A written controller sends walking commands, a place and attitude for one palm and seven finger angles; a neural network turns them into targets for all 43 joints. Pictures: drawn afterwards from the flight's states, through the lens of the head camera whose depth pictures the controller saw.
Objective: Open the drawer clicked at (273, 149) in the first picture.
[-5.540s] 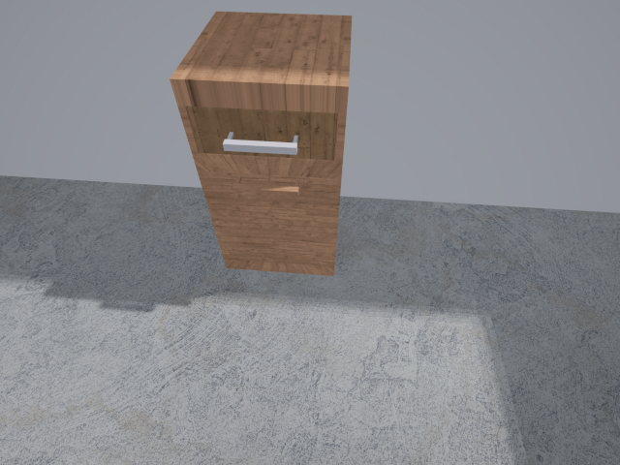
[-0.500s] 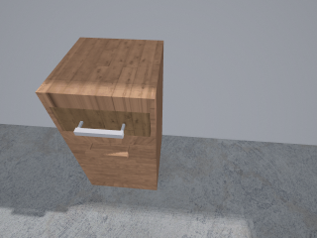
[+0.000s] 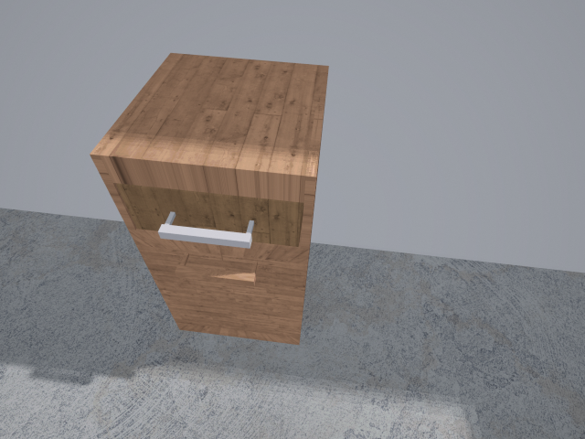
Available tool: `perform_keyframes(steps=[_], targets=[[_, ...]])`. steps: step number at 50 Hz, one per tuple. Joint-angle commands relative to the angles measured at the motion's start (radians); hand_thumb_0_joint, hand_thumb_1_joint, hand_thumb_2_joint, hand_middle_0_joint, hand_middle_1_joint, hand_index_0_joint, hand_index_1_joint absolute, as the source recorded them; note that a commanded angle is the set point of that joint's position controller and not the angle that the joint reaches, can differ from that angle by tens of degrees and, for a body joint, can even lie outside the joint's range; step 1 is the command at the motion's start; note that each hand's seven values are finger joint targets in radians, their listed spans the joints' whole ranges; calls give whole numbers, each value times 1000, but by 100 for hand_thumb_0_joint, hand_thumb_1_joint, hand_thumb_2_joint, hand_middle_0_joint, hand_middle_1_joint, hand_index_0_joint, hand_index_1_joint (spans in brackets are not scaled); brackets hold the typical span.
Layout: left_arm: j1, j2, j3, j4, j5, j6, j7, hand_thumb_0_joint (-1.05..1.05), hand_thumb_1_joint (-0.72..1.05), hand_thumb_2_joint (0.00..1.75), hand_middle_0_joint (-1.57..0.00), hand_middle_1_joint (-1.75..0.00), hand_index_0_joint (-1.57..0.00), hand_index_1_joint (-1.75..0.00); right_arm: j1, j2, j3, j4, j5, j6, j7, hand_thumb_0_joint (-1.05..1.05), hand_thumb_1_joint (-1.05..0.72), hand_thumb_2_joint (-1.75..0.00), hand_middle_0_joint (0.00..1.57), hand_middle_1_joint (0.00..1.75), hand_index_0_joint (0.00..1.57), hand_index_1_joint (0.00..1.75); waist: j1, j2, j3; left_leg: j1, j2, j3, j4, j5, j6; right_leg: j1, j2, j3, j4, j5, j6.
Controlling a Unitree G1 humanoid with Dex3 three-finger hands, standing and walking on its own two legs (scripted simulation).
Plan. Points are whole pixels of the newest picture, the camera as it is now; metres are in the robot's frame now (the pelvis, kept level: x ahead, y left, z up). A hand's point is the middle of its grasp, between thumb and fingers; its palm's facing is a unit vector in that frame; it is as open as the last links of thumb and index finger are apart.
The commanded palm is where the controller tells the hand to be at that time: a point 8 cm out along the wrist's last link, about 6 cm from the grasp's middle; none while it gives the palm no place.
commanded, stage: come to a stop and stand still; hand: left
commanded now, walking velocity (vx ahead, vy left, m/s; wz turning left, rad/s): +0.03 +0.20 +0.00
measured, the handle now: (208, 228) +0.53 +0.22 -0.12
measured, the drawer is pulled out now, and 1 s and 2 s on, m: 0.00 0.00 0.00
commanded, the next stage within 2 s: look again from close up in 1.36 s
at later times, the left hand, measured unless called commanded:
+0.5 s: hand out of the picture +0.02 +0.17 -0.17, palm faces -0.01 -0.98 -0.22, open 7.2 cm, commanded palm none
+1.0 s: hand out of the picture -0.05 +0.11 -0.16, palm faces +0.02 -0.99 -0.16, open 7.4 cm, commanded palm none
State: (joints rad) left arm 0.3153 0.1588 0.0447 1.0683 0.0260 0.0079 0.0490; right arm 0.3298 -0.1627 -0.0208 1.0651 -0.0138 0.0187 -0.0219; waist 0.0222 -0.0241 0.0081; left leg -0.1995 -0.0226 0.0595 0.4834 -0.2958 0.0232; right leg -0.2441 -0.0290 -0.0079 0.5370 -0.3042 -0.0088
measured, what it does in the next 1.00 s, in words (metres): steps on the spot: right foot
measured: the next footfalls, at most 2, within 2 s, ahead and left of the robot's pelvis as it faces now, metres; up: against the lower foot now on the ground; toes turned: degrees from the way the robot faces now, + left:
right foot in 0.26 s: +0.01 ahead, -0.08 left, +0.00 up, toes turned -5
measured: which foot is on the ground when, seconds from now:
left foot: down 0.00-1.00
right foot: down 0.00-0.00, up 0.02-0.24, down 0.26-1.00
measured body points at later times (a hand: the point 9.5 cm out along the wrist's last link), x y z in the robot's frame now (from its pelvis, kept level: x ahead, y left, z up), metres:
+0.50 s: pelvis +0.01 +0.00 +0.01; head +0.01 +0.00 +0.46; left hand +0.02 +0.22 -0.15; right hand -0.02 -0.20 -0.16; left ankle -0.02 +0.10 -0.74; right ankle -0.03 -0.08 -0.74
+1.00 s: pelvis -0.01 -0.03 +0.01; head -0.01 -0.05 +0.46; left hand -0.05 +0.16 -0.15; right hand -0.04 -0.22 -0.16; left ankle -0.02 +0.10 -0.74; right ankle -0.03 -0.08 -0.74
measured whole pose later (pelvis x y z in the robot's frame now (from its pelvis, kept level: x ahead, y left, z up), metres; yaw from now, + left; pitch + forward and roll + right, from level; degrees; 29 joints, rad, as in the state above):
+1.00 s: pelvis -0.01 -0.03 +0.01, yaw -1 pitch -1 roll +1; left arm 0.39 0.08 -0.03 1.15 0.01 -0.03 0.04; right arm 0.33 -0.10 0.03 1.16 0.00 -0.01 -0.04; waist 0.00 0.01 0.01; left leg -0.11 0.03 0.07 0.37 -0.23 -0.02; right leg -0.12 0.06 -0.09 0.38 -0.25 -0.10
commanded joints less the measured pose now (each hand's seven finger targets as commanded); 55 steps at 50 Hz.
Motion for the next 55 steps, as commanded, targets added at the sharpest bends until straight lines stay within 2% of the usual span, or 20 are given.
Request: perform_keyframes(steps=[1, 2, 4, 6, 8, 11, 12, 13, 14, 15, 16, 18, 20, 21, 27, 37, 39, 42, 47, 55], targets=[[11, 63, 13, -72, 3, 7, 5, 0, 90, 90, -20, -30, -20, -30, 103, -120, -14, -51, -7, -12, -6, 0, -90, -90, 20, 30, 20, 30, -14, 249, 50, 31, 249, -218, -187, 382, 117, -160, -10, -53, 199, -163, -28], [17, 59, 10, -71, 2, 11, 5, 0, 90, 90, -20, -30, -20, -30, 81, -117, -14, -65, -6, -11, -9, 0, -90, -90, 20, 30, 20, 30, -9, 240, 42, 30, 260, -219, -190, 420, 151, -175, -18, -44, 297, -222, -25], [20, 54, 8, -66, 1, 12, 1, 0, 90, 90, -20, -30, -20, -30, 53, -112, -7, -85, -10, -14, -11, 0, -90, -90, 20, 30, 20, 30, -1, 171, 21, 36, 259, -213, -173, 504, 178, -186, -38, -33, 380, -225, -26], [13, 33, -2, -56, 1, 5, -5, 0, 90, 90, -20, -30, -20, -30, 50, -108, -3, -78, -14, -25, -16, 0, -90, -90, 20, 30, 20, 30, -5, 86, 0, 78, 257, -208, -164, 592, 180, -172, -46, -27, 348, -187, -11], [12, 17, -14, -43, -3, -2, -7, 0, 90, 90, -20, -30, -20, -30, 51, -99, 0, -58, -12, -37, -20, 0, -90, -90, 20, 30, 20, 30, -5, 34, -12, 107, 260, -190, -148, 690, 177, -124, -45, -27, 233, -143, 2], [40, 20, -21, -20, -10, -11, -5, 0, 90, 90, -20, -30, -20, -30, 61, -98, 3, -26, -7, -46, -23, 0, -90, -90, 20, 30, 20, 30, -4, 27, -19, 134, 243, -171, -110, 714, 140, -9, -40, -18, -13, -29, 7], [67, 22, -24, -4, -10, -18, -3, 0, 90, 90, -20, -30, -20, -30, 54, -91, 5, -13, -3, -49, -23, 0, -90, -90, 20, 30, 20, 30, 6, 12, -22, 128, 220, -162, -80, 669, 108, 46, -43, -10, -132, 92, 5], [75, 45, -24, 6, -10, -27, -1, 0, 90, 90, -20, -30, -20, -30, 64, -70, 8, -4, 2, -52, -22, 0, -90, -90, 20, 30, 20, 30, -7, -31, -28, 83, 185, -146, -66, 604, 69, 123, -61, 40, -167, 265, -12], [85, 59, -29, 15, -10, -35, 2, 0, 90, 90, -20, -30, -20, -30, 59, -57, 14, 3, 7, -55, -22, 0, -90, -90, 20, 30, 20, 30, -11, -50, -26, 45, 148, -115, -73, 497, 38, 165, -106, 82, -140, 454, -30], [80, 64, -34, 18, -12, -36, 2, 0, 90, 90, -20, -30, -20, -30, 56, -50, 16, 10, 8, -54, -21, 0, -90, -90, 20, 30, 20, 30, -19, -68, -5, 33, 127, -102, -99, 411, 24, 162, -127, 80, -118, 540, -45], [65, 62, -33, 19, -14, -40, 3, 0, 90, 90, -20, -30, -20, -30, 53, -52, 17, 23, 5, -44, -20, 0, -90, -90, 20, 30, 20, 30, -25, -155, 18, 43, 126, -94, -115, 355, 15, 142, -113, 68, -113, 560, -54], [50, 43, -41, 15, -15, -36, 4, 0, 90, 90, -20, -30, -20, -30, 64, -50, 21, 47, 3, -45, -20, 0, -90, -90, 20, 30, 20, 30, -25, -106, 63, 63, 134, -93, -139, 381, 18, 105, -95, 48, -130, 490, -52], [60, 46, -42, 15, -18, -34, 4, 0, 90, 90, -20, -30, -20, -30, 69, -42, 29, 65, 4, -48, -20, 0, -90, -90, 20, 30, 20, 30, -21, -11, 60, 83, 137, -88, -155, 380, 20, 104, -87, 54, -161, 380, -48], [67, 49, -43, 18, -18, -33, 3, 0, 90, 90, -20, -30, -20, -30, 63, -39, 33, 71, 4, -48, -19, 0, -90, -90, 20, 30, 20, 30, -16, 13, 62, 87, 137, -87, -163, 363, 21, 103, -86, 53, -175, 339, -47], [87, 49, -48, 34, -19, -32, -4, 0, 90, 90, -20, -30, -20, -30, 57, -32, 40, 75, 6, -41, -18, 0, -90, -90, 20, 30, 20, 30, -15, 53, 102, 66, 132, -84, -190, 210, 17, 77, -80, 64, -236, 215, -50], [131, 24, -56, 57, -19, -44, -5, 0, 90, 90, -20, -30, -20, -30, 79, -26, 40, 82, 8, -40, -22, 0, -90, -90, 20, 30, 20, 30, -22, 22, 74, 79, 132, -77, -173, 197, 10, 79, -78, 77, -251, 237, -56], [139, 17, -59, 62, -19, -44, -4, 0, 90, 90, -20, -30, -20, -30, 81, -22, 41, 82, 8, -37, -21, 0, -90, -90, 20, 30, 20, 30, -22, 21, 99, 70, 130, -74, -172, 168, 8, 55, -76, 78, -259, 198, -55], [149, 8, -58, 65, -19, -45, -4, 0, 90, 90, -20, -30, -20, -30, 89, -18, 41, 83, 7, -37, -23, 0, -90, -90, 20, 30, 20, 30, -23, 12, 100, 62, 129, -73, -171, 163, 7, 54, -75, 86, -261, 192, -58], [165, 4, -57, 67, -18, -48, -2, 0, 90, 90, -20, -30, -20, -30, 98, -10, 42, 85, 6, -35, -23, 0, -90, -90, 20, 30, 20, 30, -21, -7, 108, 43, 123, -66, -157, 150, 5, 53, -77, 95, -270, 193, -52], [170, 11, -50, 59, -18, -46, 3, 0, 90, 90, -20, -30, -20, -30, 122, 7, 41, 88, 5, -26, -24, 0, -90, -90, 20, 30, 20, 30, -19, -20, 132, 0, 108, -47, -131, 115, -3, 55, -82, 113, -293, 173, -22]])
